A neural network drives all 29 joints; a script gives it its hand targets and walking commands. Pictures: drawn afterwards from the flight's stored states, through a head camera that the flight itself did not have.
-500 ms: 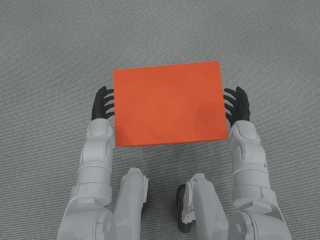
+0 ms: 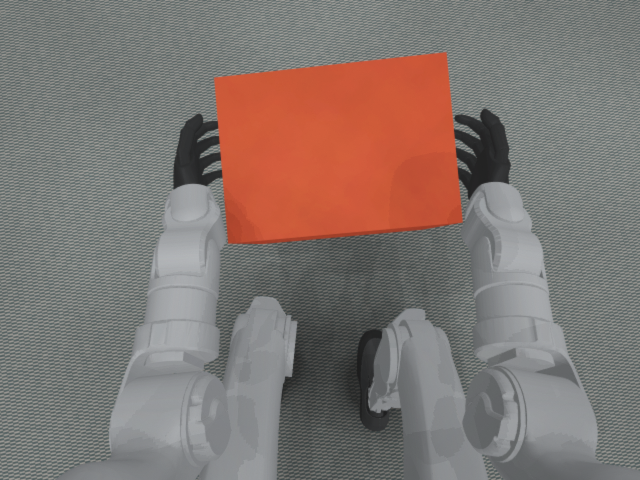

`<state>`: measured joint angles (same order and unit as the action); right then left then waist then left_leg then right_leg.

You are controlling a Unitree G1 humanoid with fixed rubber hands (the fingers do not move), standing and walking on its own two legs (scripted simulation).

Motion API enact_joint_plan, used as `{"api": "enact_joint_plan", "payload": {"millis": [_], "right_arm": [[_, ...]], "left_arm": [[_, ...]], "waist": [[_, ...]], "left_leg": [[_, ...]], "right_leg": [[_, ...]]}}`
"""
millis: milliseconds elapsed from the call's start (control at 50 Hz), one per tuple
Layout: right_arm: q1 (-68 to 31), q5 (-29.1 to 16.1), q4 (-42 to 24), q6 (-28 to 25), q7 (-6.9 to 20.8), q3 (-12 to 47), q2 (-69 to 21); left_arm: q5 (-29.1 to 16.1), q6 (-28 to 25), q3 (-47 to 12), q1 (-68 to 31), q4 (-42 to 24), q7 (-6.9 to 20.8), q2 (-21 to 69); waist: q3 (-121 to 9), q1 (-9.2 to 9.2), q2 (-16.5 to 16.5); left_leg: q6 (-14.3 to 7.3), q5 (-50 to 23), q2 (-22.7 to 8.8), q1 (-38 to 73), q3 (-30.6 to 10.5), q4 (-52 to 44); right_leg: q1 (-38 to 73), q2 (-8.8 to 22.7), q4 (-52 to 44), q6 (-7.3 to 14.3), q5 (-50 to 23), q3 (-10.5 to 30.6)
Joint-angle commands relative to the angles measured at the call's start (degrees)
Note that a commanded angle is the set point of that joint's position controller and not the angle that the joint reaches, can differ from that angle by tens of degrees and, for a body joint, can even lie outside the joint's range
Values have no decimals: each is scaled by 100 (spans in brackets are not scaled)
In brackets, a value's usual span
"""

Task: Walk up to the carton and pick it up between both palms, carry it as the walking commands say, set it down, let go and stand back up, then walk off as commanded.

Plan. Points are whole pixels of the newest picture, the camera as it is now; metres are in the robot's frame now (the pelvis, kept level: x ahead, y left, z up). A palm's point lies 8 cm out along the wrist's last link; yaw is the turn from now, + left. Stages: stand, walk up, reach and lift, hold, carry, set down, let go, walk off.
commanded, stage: set down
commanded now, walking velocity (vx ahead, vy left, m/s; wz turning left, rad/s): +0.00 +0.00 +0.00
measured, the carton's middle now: (336, 167) +0.50 +0.03 -0.18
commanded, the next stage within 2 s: none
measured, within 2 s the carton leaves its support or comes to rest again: rests again in 1.76 s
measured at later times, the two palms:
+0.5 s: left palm (210, 191) +0.46 +0.22 -0.24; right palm (433, 191) +0.49 -0.13 -0.23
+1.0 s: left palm (214, 186) +0.48 +0.22 -0.27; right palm (424, 182) +0.51 -0.13 -0.27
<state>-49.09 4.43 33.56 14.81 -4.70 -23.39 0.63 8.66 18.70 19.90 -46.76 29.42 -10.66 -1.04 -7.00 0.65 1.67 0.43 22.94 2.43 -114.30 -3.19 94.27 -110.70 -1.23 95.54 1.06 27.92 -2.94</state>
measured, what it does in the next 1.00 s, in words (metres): lowers itself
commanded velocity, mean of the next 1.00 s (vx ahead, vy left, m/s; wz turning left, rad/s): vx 0.00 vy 0.00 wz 0.00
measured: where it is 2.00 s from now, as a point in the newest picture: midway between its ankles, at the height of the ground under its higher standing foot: (322, 387)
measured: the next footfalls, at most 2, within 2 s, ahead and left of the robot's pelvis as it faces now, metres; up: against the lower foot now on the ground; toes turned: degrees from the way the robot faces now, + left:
none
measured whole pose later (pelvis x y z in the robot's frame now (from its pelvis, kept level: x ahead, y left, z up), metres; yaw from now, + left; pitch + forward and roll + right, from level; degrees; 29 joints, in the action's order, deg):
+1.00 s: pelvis -0.03 +0.00 -0.11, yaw +0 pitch +28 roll -2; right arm -78.8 -4.7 50.0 12.3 -8.4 -11.6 14.9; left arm -5.2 14.0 16.3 -75.8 46.6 -13.4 -15.7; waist 30.0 3.5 0.1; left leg 1.0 25.5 2.5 -119.2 -2.7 116.8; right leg -115.5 -1.7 118.5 1.1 31.1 -3.3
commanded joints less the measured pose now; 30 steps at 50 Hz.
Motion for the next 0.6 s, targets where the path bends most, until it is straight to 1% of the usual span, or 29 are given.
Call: {"api": "enact_joint_plan", "payload": {"millis": [0,80,100,120,140,180,260,320,340,380,420,440,460,480,500,520,540,560,580], "right_arm": [[-4982,-802,101,-71,1825,3661,-4235],[-5170,-833,61,-86,1790,3717,-4172],[-5224,-845,20,-95,1779,3729,-4152],[-5263,-852,31,-91,1769,3747,-4133],[-5339,-879,-60,-104,1759,3787,-4110],[-5500,-945,-150,-125,1743,3865,-4048],[-5753,-1175,-496,-196,1686,4120,-3940],[-6089,-1469,-965,-226,1576,4421,-3677],[-6247,-1594,-1249,-235,1510,4549,-3518],[-6495,-1805,-1730,-203,1342,4735,-3094],[-6755,-2024,-2169,-124,1144,4936,-2586],[-6880,-2119,-2297,-70,1044,4999,-2343],[-7020,-2131,-2308,-25,1031,5049,-2303],[-7060,-2092,-2672,-66,984,5048,-2450],[-6992,-2024,-2195,-82,946,4829,-2651],[-6864,-1901,-1510,-89,974,4593,-2815],[-6891,-1825,-922,-104,1031,4417,-3038],[-6973,-1743,-679,-156,1103,4277,-3136],[-7047,-1696,-525,-214,1171,4193,-3219]], "left_arm": [[-1146,-342,-3139,-4734,50,1773,5225],[-1186,-359,-3096,-4847,78,1793,5119],[-1222,-369,-3127,-4915,36,1798,5102],[-1231,-374,-3124,-4963,39,1799,5056],[-1268,-382,-3169,-5026,-14,1805,5065],[-1305,-397,-3215,-5126,-69,1797,4970],[-1488,-481,-3470,-5428,-473,1732,4799],[-1711,-507,-3726,-5788,-920,1609,4489],[-1821,-507,-3840,-5927,-1136,1550,4361],[-2047,-456,-4032,-6231,-1514,1411,4052],[-2313,-372,-4203,-6617,-1958,1242,3712],[-2430,-320,-4238,-6792,-2065,1148,3517],[-2480,-282,-4142,-6642,-1993,1056,3600],[-2604,-314,-4184,-6673,-2206,1068,3784],[-2638,-302,-4110,-6799,-1683,1164,3892],[-2584,-315,-4007,-6823,-1087,1267,3971],[-2434,-338,-3826,-6802,-547,1355,4019],[-2287,-386,-3693,-6772,-240,1410,4092],[-2159,-443,-3533,-6736,-55,1442,4132]], "waist": [[-6413,412,-349],[-6531,449,-264],[-6620,420,-249],[-6654,433,-231],[-6812,420,-236],[-7013,453,-237],[-7906,470,-250],[-9009,487,-285],[-9518,477,-299],[-10427,396,-374],[-11531,293,-522],[-12114,246,-555],[-11762,267,-499],[-11406,139,-319],[-10491,111,-226],[-9505,67,-204],[-8655,161,-222],[-8180,225,-251],[-7986,297,-255]], "left_leg": [[90,-731,443,3939,379,-384],[86,-826,440,3727,428,-190],[87,-855,439,3705,433,-132],[85,-849,436,3681,437,-86],[88,-876,433,3687,445,-32],[92,-900,427,3702,466,77],[117,-1282,402,4067,498,376],[138,-1619,365,4631,527,613],[146,-1777,356,4907,546,721],[166,-1920,332,5447,585,894],[188,-1768,303,6215,545,1007],[203,-1624,279,6637,513,1058],[204,-2094,274,6661,590,1137],[157,-2479,283,6368,550,1261],[112,-2037,268,5705,524,1236],[68,-1541,247,5096,528,1196],[25,-1084,259,4560,533,1128],[-2,-823,271,4321,500,1109],[-27,-682,269,4226,496,1133]], "right_leg": [[1410,-786,-479,100,-407,286],[1404,-776,-320,83,-473,278],[1423,-774,-272,81,-509,272],[1406,-764,-232,73,-491,273],[1453,-761,-186,75,-525,268],[1467,-744,-83,62,-534,255],[1762,-734,196,32,-835,205],[2245,-710,448,5,-1111,151],[2490,-692,551,-4,-1237,139],[2991,-646,721,-2,-1370,125],[3608,-559,912,37,-1346,111],[3992,-512,998,51,-1345,111],[3992,-538,1013,21,-1569,80],[3943,-576,1063,26,-1809,103],[3687,-554,1046,63,-1532,160],[3305,-534,1000,79,-1198,203],[2923,-538,990,67,-898,201],[2576,-551,1021,74,-709,192],[2386,-560,1058,86,-564,178]]}}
